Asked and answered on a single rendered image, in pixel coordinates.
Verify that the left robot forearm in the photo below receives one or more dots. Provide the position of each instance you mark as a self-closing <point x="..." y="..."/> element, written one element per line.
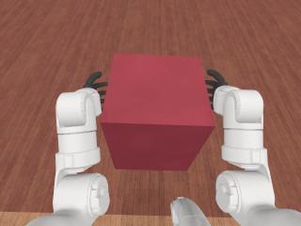
<point x="76" y="126"/>

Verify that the right robot forearm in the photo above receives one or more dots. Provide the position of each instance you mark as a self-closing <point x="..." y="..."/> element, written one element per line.
<point x="242" y="111"/>

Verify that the left robot hand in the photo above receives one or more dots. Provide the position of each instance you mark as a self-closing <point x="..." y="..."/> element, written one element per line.
<point x="90" y="81"/>

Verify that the right robot hand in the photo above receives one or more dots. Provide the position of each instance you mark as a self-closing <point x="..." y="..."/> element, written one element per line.
<point x="220" y="82"/>

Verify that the right robot thigh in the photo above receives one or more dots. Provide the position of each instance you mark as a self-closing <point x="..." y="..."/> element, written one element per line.
<point x="186" y="213"/>

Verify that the carton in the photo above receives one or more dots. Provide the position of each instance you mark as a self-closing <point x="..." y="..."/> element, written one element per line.
<point x="156" y="113"/>

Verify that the left robot upper arm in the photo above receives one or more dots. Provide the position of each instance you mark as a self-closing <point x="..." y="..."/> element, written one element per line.
<point x="79" y="199"/>

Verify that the right robot upper arm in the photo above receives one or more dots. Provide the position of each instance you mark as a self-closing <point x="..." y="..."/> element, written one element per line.
<point x="248" y="197"/>

